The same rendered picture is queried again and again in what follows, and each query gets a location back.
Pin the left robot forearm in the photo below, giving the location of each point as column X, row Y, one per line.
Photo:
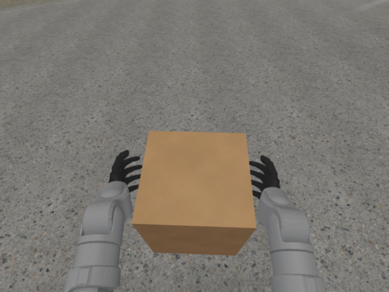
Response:
column 96, row 264

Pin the left robot hand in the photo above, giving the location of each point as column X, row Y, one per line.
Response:
column 119, row 172

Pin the carton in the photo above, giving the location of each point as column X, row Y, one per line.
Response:
column 195, row 193

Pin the right robot hand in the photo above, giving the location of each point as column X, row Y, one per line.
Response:
column 269, row 178

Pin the right robot forearm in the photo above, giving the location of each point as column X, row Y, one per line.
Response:
column 290, row 244

